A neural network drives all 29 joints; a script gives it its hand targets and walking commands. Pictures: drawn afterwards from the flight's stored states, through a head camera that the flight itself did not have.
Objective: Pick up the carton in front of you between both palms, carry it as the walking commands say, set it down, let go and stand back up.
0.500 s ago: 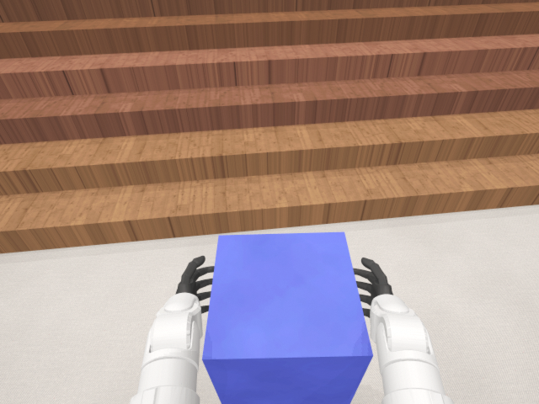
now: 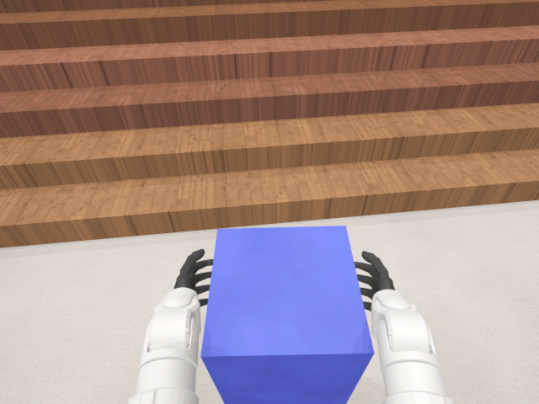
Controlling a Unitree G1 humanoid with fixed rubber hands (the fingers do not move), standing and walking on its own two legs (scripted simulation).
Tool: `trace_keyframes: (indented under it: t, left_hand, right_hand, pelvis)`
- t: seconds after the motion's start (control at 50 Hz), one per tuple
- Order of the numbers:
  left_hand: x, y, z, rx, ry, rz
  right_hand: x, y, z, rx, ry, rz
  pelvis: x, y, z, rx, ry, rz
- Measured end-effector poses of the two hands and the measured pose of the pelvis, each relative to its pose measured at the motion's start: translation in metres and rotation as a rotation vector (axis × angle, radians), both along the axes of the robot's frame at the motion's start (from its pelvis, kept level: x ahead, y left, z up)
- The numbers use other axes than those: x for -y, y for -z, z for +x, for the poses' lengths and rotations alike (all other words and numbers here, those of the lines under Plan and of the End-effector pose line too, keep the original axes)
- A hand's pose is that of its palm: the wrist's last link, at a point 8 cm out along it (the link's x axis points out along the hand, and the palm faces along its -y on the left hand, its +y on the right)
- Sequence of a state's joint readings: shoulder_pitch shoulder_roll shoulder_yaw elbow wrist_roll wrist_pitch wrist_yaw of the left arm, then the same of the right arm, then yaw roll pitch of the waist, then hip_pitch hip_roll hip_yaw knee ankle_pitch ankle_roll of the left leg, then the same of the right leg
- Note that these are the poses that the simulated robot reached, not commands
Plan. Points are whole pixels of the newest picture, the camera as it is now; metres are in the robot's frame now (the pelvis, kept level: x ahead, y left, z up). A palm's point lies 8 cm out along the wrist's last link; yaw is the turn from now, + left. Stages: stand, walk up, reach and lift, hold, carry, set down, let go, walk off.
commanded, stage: reach and lift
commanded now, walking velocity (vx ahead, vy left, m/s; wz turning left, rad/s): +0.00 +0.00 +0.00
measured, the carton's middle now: (283, 319) +0.30 +0.00 -0.04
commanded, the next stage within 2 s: hold in 0.34 s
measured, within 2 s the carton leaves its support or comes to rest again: neither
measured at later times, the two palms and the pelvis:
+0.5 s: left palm (181, 294) +0.29 +0.15 +0.05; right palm (384, 296) +0.28 -0.15 +0.05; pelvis +0.01 +0.00 +0.00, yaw +0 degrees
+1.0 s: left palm (181, 296) +0.28 +0.15 +0.05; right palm (386, 298) +0.28 -0.15 +0.05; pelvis -0.01 +0.00 +0.00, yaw +0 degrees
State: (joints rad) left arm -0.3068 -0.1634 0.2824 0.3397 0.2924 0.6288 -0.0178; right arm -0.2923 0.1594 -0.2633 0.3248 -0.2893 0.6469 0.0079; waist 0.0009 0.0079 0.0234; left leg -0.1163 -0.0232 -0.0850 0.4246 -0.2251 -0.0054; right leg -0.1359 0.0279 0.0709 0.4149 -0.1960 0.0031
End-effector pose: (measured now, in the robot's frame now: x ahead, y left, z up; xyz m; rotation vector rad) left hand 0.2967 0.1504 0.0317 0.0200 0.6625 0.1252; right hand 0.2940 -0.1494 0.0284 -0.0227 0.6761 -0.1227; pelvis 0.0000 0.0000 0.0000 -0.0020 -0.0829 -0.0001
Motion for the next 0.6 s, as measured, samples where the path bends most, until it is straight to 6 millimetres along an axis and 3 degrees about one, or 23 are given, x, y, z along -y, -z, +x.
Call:
trace_keyframes:
  t: [0.26,0.6]
  left_hand:
    - [-0.001,-0.005,0.000,-0.005,0.011,0.012]
    - [-0.004,-0.021,-0.013,0.011,0.000,0.004]
  right_hand:
    - [-0.001,-0.005,-0.001,-0.005,-0.006,-0.013]
    - [-0.004,-0.021,-0.013,0.011,-0.006,-0.005]
  pelvis:
    - [-0.002,-0.002,0.008,0.011,-0.001,-0.001]
    - [-0.003,-0.003,0.000,0.053,0.001,0.001]
